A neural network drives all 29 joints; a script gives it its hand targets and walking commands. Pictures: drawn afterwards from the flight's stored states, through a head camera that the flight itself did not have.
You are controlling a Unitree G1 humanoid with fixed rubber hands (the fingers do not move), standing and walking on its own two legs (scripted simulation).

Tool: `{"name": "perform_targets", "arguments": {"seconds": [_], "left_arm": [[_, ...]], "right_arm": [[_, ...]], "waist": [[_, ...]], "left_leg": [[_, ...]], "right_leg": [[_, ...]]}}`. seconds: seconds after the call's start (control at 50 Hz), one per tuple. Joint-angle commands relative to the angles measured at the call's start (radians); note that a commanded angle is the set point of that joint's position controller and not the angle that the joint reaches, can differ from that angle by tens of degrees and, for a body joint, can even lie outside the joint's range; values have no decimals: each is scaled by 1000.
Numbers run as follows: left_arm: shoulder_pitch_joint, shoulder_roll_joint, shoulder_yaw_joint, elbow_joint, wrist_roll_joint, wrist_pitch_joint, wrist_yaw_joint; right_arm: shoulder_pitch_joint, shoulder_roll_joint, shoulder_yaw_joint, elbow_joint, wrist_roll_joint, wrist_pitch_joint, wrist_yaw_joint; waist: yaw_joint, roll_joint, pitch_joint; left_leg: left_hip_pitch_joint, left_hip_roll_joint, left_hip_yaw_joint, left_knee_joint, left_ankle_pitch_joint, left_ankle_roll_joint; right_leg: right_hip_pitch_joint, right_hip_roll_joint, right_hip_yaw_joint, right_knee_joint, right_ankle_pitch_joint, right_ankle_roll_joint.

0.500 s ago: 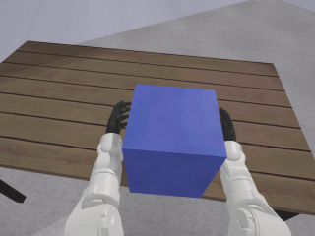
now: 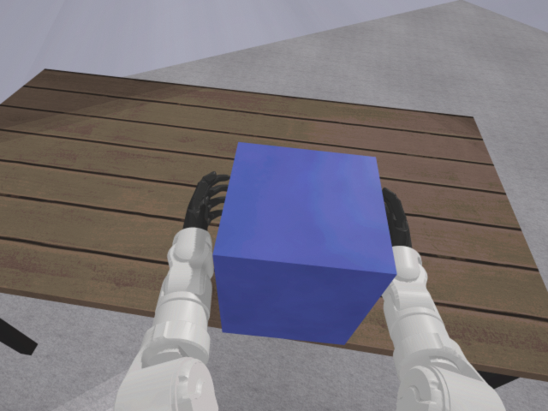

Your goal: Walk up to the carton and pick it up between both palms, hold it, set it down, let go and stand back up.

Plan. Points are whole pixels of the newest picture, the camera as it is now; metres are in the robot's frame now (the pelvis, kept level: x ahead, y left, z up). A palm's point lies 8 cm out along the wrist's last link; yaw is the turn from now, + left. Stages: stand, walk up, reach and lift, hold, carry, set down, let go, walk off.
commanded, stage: reach and lift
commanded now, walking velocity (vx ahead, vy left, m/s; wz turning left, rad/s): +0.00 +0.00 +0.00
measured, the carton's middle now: (294, 249) +0.37 +0.00 +0.02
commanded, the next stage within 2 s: none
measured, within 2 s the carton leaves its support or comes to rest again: neither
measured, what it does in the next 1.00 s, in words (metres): stands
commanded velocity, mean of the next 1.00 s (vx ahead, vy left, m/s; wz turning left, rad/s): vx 0.00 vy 0.00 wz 0.00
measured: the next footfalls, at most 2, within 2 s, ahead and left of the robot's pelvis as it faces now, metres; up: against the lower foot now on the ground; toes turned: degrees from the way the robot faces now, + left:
none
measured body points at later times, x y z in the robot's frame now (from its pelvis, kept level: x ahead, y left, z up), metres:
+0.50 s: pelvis -0.02 -0.01 +0.00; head -0.04 +0.02 +0.45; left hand +0.37 +0.15 +0.11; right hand +0.36 -0.16 +0.09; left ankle +0.00 +0.10 -0.75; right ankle -0.03 -0.12 -0.75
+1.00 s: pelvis -0.02 +0.00 +0.00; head -0.05 +0.04 +0.45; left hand +0.37 +0.17 +0.15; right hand +0.37 -0.14 +0.13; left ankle +0.00 +0.10 -0.75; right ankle -0.03 -0.12 -0.75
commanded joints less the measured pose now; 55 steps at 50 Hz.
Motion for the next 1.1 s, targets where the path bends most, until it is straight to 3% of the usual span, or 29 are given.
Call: {"name": "perform_targets", "arguments": {"seconds": [0.0, 0.04, 0.06, 0.12, 0.18, 0.26, 0.34, 0.46, 0.54, 0.6, 0.68, 0.74, 0.8, 0.94, 1.0, 1.04, 1.08], "left_arm": [[-533, -502, -361, -56, -40, -37, -44], [-526, -525, -395, -31, -41, -35, -39], [-518, -523, -398, -31, -42, -28, -39], [-465, -503, -373, -16, -23, 11, -52], [-451, -478, -349, -46, -24, 44, -67], [-501, -482, -377, -99, -46, 76, -82], [-499, -473, -380, -103, -49, 147, -99], [-597, -432, -348, -136, -45, 215, -120], [-676, -434, -329, -123, -41, 235, -115], [-661, -420, -306, -98, -23, 265, -107], [-599, -406, -287, -129, -12, 309, -107], [-544, -408, -321, -171, -26, 347, -107], [-515, -419, -344, -231, -34, 389, -114], [-526, -498, -555, -502, -152, 475, -107], [-543, -503, -622, -551, -181, 492, -86], [-531, -501, -622, -545, -180, 508, -82], [-493, -481, -603, -552, -170, 531, -88]], "right_arm": [[-651, 467, 385, -133, -2, -160, 117], [-659, 454, 412, -83, 3, -164, 113], [-646, 459, 413, -74, 8, -161, 112], [-586, 450, 413, -18, 18, -127, 106], [-580, 460, 436, -66, 61, -101, 96], [-631, 462, 480, -125, 101, -78, 85], [-653, 437, 483, -131, 126, -33, 80], [-757, 451, 425, -227, 120, 18, 85], [-822, 444, 369, -211, 85, 39, 104], [-808, 417, 330, -178, 72, 60, 117], [-775, 370, 329, -179, 86, 81, 108], [-755, 357, 407, -184, 146, 96, 90], [-739, 342, 462, -209, 192, 121, 76], [-800, 345, 614, -406, 347, 156, 51], [-813, 347, 667, -459, 394, 173, 44], [-807, 357, 676, -473, 398, 196, 39], [-775, 363, 702, -490, 419, 223, 28]], "waist": [[-13, 91, -587], [-31, 101, -596], [-24, 97, -576], [-28, 62, -479], [-13, 36, -454], [-23, 31, -467], [-33, 34, -388], [-25, 28, -342], [-18, 36, -357], [-19, 45, -344], [-23, 31, -345], [-40, 30, -341], [-44, 38, -297], [-103, 111, -376], [-119, 123, -405], [-123, 118, -404], [-116, 89, -388]], "left_leg": [[218, 21, 73, 55, 529, -81], [258, 24, 58, 69, 568, -94], [260, 27, 62, 74, 567, -93], [231, 23, 63, 39, 475, -79], [160, 10, 66, 10, 405, -56], [164, 2, 65, -4, 377, -43], [208, 4, 60, -15, 337, -41], [170, -12, 78, -62, 107, -7], [147, -8, 89, -86, -47, 5], [156, -10, 90, -97, -101, 4], [187, -11, 86, -94, -26, -2], [253, -2, 71, -66, 131, -15], [287, 0, 61, -48, 218, -23], [401, 5, 11, 32, 481, -67], [423, 5, -4, 59, 499, -76], [409, 1, -4, 54, 437, -70], [385, -11, 2, 47, 404, -58]], "right_leg": [[154, 23, -105, 49, 504, 15], [118, 27, -112, 36, 502, 6], [106, 27, -114, 31, 489, 6], [125, 22, -102, 13, 465, 12], [216, 6, -85, 34, 549, 30], [272, 0, -87, 40, 587, 40], [216, 0, -96, 7, 452, 38], [141, -14, -98, -22, 199, 45], [66, -17, -108, -40, -32, 29], [34, -15, -115, -47, -130, 22], [73, -13, -111, -32, -68, 25], [121, -3, -108, -20, 84, 28], [135, 8, -110, -20, 151, 30], [111, 33, -127, -1, 249, 15], [83, 35, -126, -6, 243, 10], [67, 33, -129, -12, 224, 9], [108, 25, -112, -6, 284, 21]]}}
